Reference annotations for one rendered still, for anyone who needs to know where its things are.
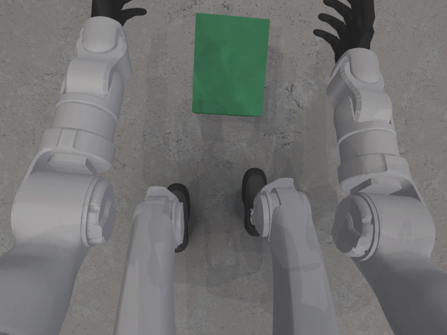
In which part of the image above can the robot right hand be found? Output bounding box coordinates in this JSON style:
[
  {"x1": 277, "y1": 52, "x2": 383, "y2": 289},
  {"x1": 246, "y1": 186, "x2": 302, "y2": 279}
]
[{"x1": 313, "y1": 0, "x2": 375, "y2": 64}]

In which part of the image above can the left robot forearm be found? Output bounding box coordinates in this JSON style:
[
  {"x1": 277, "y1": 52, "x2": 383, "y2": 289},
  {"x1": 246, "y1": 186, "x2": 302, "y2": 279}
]
[{"x1": 10, "y1": 16, "x2": 132, "y2": 235}]

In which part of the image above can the right robot forearm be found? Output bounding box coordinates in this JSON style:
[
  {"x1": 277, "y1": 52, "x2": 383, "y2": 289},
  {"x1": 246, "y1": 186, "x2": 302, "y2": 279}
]
[{"x1": 326, "y1": 48, "x2": 436, "y2": 243}]

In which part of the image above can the robot left shin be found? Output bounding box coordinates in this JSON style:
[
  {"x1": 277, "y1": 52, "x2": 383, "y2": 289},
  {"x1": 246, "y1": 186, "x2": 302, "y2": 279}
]
[{"x1": 131, "y1": 186, "x2": 180, "y2": 245}]

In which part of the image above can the robot left hand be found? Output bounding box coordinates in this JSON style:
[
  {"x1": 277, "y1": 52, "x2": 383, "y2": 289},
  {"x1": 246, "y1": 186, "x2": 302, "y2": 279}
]
[{"x1": 91, "y1": 0, "x2": 147, "y2": 26}]

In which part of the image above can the carton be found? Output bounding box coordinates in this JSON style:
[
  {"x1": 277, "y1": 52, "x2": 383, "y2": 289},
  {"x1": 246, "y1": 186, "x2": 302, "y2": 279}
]
[{"x1": 192, "y1": 13, "x2": 270, "y2": 117}]

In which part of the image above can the right robot thigh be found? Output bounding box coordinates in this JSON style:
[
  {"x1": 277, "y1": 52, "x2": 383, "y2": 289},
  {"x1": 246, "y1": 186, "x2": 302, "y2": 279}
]
[{"x1": 256, "y1": 187, "x2": 340, "y2": 335}]

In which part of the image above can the right robot upper arm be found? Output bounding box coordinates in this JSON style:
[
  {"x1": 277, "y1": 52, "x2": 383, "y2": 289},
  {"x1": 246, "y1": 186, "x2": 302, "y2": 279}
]
[{"x1": 331, "y1": 192, "x2": 447, "y2": 335}]

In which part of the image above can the left robot upper arm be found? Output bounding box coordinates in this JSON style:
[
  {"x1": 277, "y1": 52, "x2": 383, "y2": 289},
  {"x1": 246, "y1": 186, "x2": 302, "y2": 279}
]
[{"x1": 0, "y1": 170, "x2": 116, "y2": 335}]

